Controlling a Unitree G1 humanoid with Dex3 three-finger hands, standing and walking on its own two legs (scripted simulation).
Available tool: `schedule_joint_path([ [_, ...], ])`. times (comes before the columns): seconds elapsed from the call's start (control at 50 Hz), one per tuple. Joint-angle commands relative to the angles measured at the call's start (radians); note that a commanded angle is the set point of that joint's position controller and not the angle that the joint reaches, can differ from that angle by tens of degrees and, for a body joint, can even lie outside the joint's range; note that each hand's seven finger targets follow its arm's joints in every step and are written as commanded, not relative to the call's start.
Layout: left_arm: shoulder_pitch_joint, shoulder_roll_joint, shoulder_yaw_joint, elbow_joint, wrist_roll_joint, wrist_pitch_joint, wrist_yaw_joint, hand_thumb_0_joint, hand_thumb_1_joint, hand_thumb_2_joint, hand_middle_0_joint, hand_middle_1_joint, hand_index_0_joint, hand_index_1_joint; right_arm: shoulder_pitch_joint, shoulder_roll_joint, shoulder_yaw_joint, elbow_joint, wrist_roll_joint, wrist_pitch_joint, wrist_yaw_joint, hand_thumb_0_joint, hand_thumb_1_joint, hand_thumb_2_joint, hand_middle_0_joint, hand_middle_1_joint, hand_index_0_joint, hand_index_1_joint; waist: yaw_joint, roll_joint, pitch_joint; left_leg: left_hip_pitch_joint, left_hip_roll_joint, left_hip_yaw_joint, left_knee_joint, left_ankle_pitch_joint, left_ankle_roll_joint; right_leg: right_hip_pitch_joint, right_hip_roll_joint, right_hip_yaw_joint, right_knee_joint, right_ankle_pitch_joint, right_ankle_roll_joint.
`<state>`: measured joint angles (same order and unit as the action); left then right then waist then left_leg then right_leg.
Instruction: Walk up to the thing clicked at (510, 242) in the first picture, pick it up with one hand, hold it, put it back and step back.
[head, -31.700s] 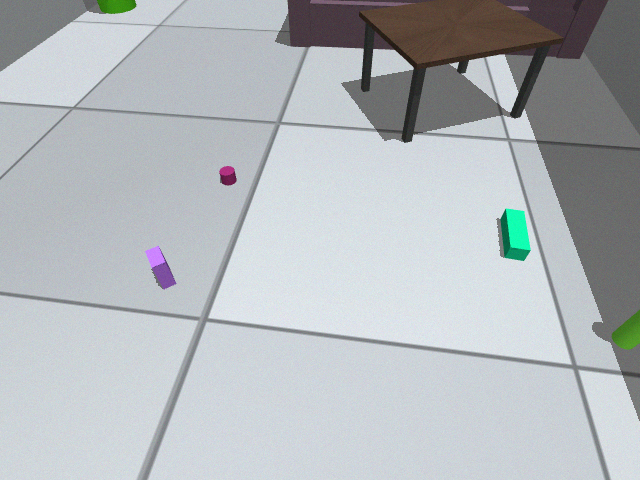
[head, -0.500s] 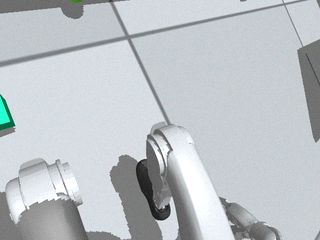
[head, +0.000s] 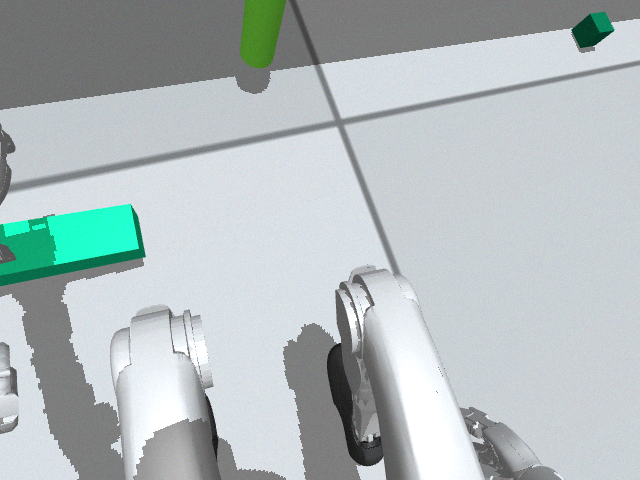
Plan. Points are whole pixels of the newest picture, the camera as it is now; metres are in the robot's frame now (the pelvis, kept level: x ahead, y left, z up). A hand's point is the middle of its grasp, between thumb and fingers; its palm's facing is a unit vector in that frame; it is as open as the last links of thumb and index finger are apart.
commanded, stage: withdraw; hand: left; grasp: from above
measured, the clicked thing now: (62, 245) +0.44 +0.32 -0.30
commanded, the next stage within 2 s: home in 0.50 s
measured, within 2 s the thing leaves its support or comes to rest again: neither
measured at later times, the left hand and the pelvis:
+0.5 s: hand (14, 244) +0.41 +0.33 -0.17, palm faces -0.47 -0.09 -0.88, open 13.9 cm; pelvis -0.02 -0.01 +0.00, yaw +1 degrees
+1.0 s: hand out of the picture +0.38 +0.32 -0.04, palm faces -0.37 -0.36 -0.85, open 10.8 cm; pelvis +0.00 +0.00 +0.09, yaw +4 degrees
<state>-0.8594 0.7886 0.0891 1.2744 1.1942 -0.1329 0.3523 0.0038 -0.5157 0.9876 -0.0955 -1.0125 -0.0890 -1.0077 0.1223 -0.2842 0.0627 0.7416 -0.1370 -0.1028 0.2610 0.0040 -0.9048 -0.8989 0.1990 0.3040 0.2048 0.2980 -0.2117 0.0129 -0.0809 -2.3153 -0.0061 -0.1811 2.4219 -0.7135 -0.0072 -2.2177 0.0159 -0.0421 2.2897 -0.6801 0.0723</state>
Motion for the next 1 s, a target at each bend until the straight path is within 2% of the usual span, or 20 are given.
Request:
schedule_joint_path([
  [0.0, -0.305, 0.183, -0.016, -0.177, -0.043, -0.002, -0.095, 0.000, -0.520, 1.008, -0.089, -1.008, -0.083, -1.015, 0.230, -0.271, -0.113, -0.034, 0.041, 0.035, -0.037, 0.000, -0.908, -0.905, 0.200, 0.301, 0.200, 0.301, -0.035, 0.257, -0.608, 0.528, -0.009, 0.094, -0.351, 0.178, 0.035, 0.336, 0.023, -0.106, -0.257, 0.226, -0.104],
  [0.04, -0.302, 0.147, -0.041, -0.140, -0.050, -0.022, -0.145, 0.000, -0.525, 1.014, -0.091, -1.010, -0.083, -1.018, 0.225, -0.258, -0.106, -0.047, 0.050, 0.050, -0.057, 0.000, -0.909, -0.906, 0.200, 0.300, 0.200, 0.300, -0.047, 0.198, -0.534, 0.487, -0.011, 0.097, -0.362, 0.156, 0.040, 0.334, 0.017, -0.098, -0.280, 0.206, -0.102],
  [0.08, -0.304, 0.202, -0.020, -0.129, -0.043, -0.053, -0.170, 0.000, -0.520, 1.012, -0.099, -1.005, -0.090, -1.015, 0.211, -0.256, -0.100, -0.066, 0.053, 0.062, -0.078, 0.000, -0.909, -0.906, 0.200, 0.300, 0.200, 0.300, -0.035, 0.144, -0.524, 0.458, -0.016, 0.106, -0.361, 0.134, 0.046, 0.350, 0.014, -0.090, -0.296, 0.175, -0.101],
  [0.18, -0.287, 0.241, 0.003, -0.056, -0.015, -0.139, -0.168, 0.000, -0.528, 1.018, -0.093, -1.012, -0.085, -1.021, 0.190, -0.238, -0.065, -0.079, 0.042, 0.079, -0.110, 0.000, -0.907, -0.904, 0.200, 0.300, 0.200, 0.300, -0.022, 0.138, -0.495, 0.444, -0.021, 0.135, -0.355, 0.126, 0.046, 0.377, 0.012, -0.080, -0.308, 0.151, -0.099],
  [0.3, -0.329, 0.285, 0.031, -0.001, 0.043, -0.224, -0.080, 0.000, -0.508, 0.999, -0.086, -1.010, -0.088, -1.009, 0.190, -0.260, -0.040, -0.073, 0.014, 0.088, -0.125, 0.000, -0.902, -0.900, 0.200, 0.300, 0.200, 0.300, -0.031, 0.202, -0.531, 0.485, -0.017, 0.134, -0.321, 0.144, 0.035, 0.327, 0.015, -0.097, -0.270, 0.151, -0.101],
  [0.34, -0.372, 0.273, 0.011, 0.022, 0.069, -0.247, -0.041, 0.000, -0.512, 1.003, -0.078, -1.024, -0.083, -1.020, 0.193, -0.263, -0.033, -0.072, 0.002, 0.085, -0.127, 0.000, -0.901, -0.899, 0.200, 0.300, 0.200, 0.300, -0.055, 0.222, -0.526, 0.483, -0.014, 0.128, -0.301, 0.137, 0.033, 0.300, 0.020, -0.107, -0.252, 0.149, -0.101],
  [0.42, -0.427, 0.362, 0.079, -0.002, 0.114, -0.272, 0.062, 0.000, -0.498, 0.988, -0.078, -1.022, -0.088, -1.011, 0.195, -0.284, -0.040, -0.054, -0.021, 0.069, -0.130, 0.000, -0.900, -0.897, 0.200, 0.300, 0.200, 0.300, -0.035, 0.334, -0.596, 0.580, -0.012, 0.118, -0.295, 0.144, 0.016, 0.249, 0.015, -0.128, -0.198, 0.148, -0.101],
  [0.48, -0.416, 0.398, 0.125, -0.052, 0.139, -0.252, 0.135, 0.000, -0.495, 0.979, -0.079, -1.008, -0.089, -0.996, 0.193, -0.292, -0.060, -0.045, -0.034, 0.053, -0.130, 0.000, -0.901, -0.897, 0.200, 0.300, 0.200, 0.300, -0.038, 0.414, -0.652, 0.629, -0.009, 0.120, -0.288, 0.167, 0.011, 0.224, 0.009, -0.132, -0.158, 0.171, -0.099],
  [0.54, -0.425, 0.408, 0.155, -0.113, 0.124, -0.187, 0.175, 0.000, -0.487, 0.969, -0.094, -0.988, -0.101, -0.979, 0.196, -0.288, -0.085, -0.048, -0.031, 0.042, -0.124, 0.000, -0.904, -0.898, 0.200, 0.300, 0.200, 0.300, -0.014, 0.477, -0.732, 0.677, -0.008, 0.129, -0.307, 0.179, 0.007, 0.208, 0.005, -0.122, -0.151, 0.187, -0.105],
  [0.56, -0.421, 0.396, 0.148, -0.113, 0.115, -0.161, 0.173, 0.000, -0.407, 0.889, -0.174, -0.908, -0.181, -0.899, 0.191, -0.286, -0.094, -0.048, -0.026, 0.039, -0.123, 0.000, -0.885, -0.895, 0.199, 0.299, 0.199, 0.300, -0.014, 0.485, -0.746, 0.689, -0.007, 0.132, -0.313, 0.183, 0.006, 0.202, 0.004, -0.118, -0.153, 0.193, -0.107],
  [0.58, -0.436, 0.420, 0.161, -0.147, 0.109, -0.141, 0.172, 0.000, -0.327, 0.912, -0.244, -0.828, -0.219, -0.819, 0.194, -0.290, -0.102, -0.043, -0.020, 0.040, -0.122, 0.000, -0.885, -0.895, 0.199, 0.300, 0.199, 0.300, -0.001, 0.513, -0.770, 0.681, -0.008, 0.133, -0.323, 0.183, 0.006, 0.197, 0.001, -0.116, -0.150, 0.193, -0.109],
  [0.6, -0.406, 0.399, 0.153, -0.125, 0.096, -0.115, 0.160, 0.000, -0.407, 0.910, -0.164, -0.908, -0.161, -0.899, 0.204, -0.286, -0.107, -0.042, -0.015, 0.038, -0.120, 0.000, -0.900, -0.897, 0.200, 0.300, 0.200, 0.300, -0.001, 0.496, -0.755, 0.670, -0.011, 0.135, -0.329, 0.176, 0.007, 0.204, -0.001, -0.111, -0.161, 0.192, -0.112],
  [0.62, -0.367, 0.342, 0.112, -0.081, 0.083, -0.089, 0.139, 0.000, -0.455, 0.945, -0.103, -0.977, -0.116, -0.962, 0.208, -0.278, -0.108, -0.035, -0.010, 0.038, -0.118, 0.000, -0.897, -0.895, 0.200, 0.300, 0.200, 0.300, -0.003, 0.468, -0.723, 0.653, -0.009, 0.139, -0.337, 0.169, 0.010, 0.205, 0.000, -0.106, -0.179, 0.188, -0.112],
  [0.66, -0.375, 0.287, 0.072, -0.096, 0.057, -0.060, 0.093, 0.000, -0.295, 0.836, -0.226, -0.817, -0.204, -0.802, 0.236, -0.271, -0.111, -0.027, 0.004, 0.041, -0.116, 0.000, -0.886, -0.895, 0.199, 0.300, 0.199, 0.300, -0.017, 0.429, -0.723, 0.622, -0.014, 0.141, -0.349, 0.148, 0.020, 0.231, 0.003, -0.099, -0.213, 0.182, -0.113],
  [0.7, -0.314, 0.305, 0.091, -0.151, 0.016, -0.029, 0.044, 0.000, -0.159, 0.814, -0.219, -0.657, -0.199, -0.642, 0.268, -0.274, -0.127, -0.028, 0.020, 0.044, -0.116, 0.000, -0.887, -0.896, 0.199, 0.300, 0.199, 0.300, 0.021, 0.381, -0.773, 0.657, -0.018, 0.138, -0.373, 0.184, 0.025, 0.310, 0.001, -0.092, -0.242, 0.213, -0.111],
  [0.74, -0.237, 0.255, 0.076, -0.190, -0.043, -0.004, -0.018, 0.000, -0.065, 0.788, -0.209, -0.512, -0.192, -0.528, 0.263, -0.270, -0.137, -0.051, 0.041, 0.052, -0.111, 0.000, -0.889, -0.896, 0.199, 0.299, 0.199, 0.299, 0.038, 0.352, -0.787, 0.662, -0.022, 0.129, -0.414, 0.189, 0.027, 0.365, 0.000, -0.090, -0.266, 0.218, -0.109],
  [0.78, -0.168, 0.186, 0.049, -0.264, -0.112, 0.015, -0.087, 0.000, 0.095, 0.744, -0.192, -0.425, -0.181, -0.435, 0.254, -0.252, -0.142, -0.072, 0.066, 0.065, -0.113, 0.000, -0.893, -0.897, 0.199, 0.300, 0.199, 0.300, 0.052, 0.306, -0.770, 0.668, -0.019, 0.112, -0.461, 0.193, 0.031, 0.397, 0.001, -0.091, -0.302, 0.224, -0.104],
  [0.82, -0.032, 0.157, 0.054, -0.339, -0.186, 0.034, -0.152, 0.000, 0.255, 0.766, -0.191, -0.384, -0.182, -0.391, 0.248, -0.245, -0.151, -0.104, 0.088, 0.078, -0.117, 0.000, -0.895, -0.898, 0.200, 0.300, 0.199, 0.300, 0.066, 0.245, -0.755, 0.681, -0.018, 0.100, -0.502, 0.201, 0.034, 0.457, 0.000, -0.084, -0.347, 0.232, -0.098],
  [0.88, 0.077, 0.093, 0.051, -0.547, -0.324, 0.059, -0.229, 0.000, 0.495, 0.817, -0.189, -0.313, -0.187, -0.315, 0.209, -0.229, -0.156, -0.145, 0.109, 0.088, -0.131, 0.000, -0.899, -0.899, 0.200, 0.300, 0.200, 0.300, 0.085, 0.200, -0.746, 0.721, -0.014, 0.095, -0.553, 0.233, 0.035, 0.514, 0.002, -0.067, -0.410, 0.256, -0.098],
  [0.98, 0.210, 0.017, 0.066, -0.804, -0.505, 0.083, -0.287, 0.000, 0.895, 0.900, -0.200, -0.299, -0.200, -0.299, 0.147, -0.185, -0.158, -0.188, 0.128, 0.088, -0.166, 0.000, -0.900, -0.900, 0.200, 0.300, 0.200, 0.300, 0.109, 0.155, -0.685, 0.770, 0.000, 0.104, -0.645, 0.186, 0.041, 0.602, -0.003, -0.041, -0.531, 0.224, -0.096],
])
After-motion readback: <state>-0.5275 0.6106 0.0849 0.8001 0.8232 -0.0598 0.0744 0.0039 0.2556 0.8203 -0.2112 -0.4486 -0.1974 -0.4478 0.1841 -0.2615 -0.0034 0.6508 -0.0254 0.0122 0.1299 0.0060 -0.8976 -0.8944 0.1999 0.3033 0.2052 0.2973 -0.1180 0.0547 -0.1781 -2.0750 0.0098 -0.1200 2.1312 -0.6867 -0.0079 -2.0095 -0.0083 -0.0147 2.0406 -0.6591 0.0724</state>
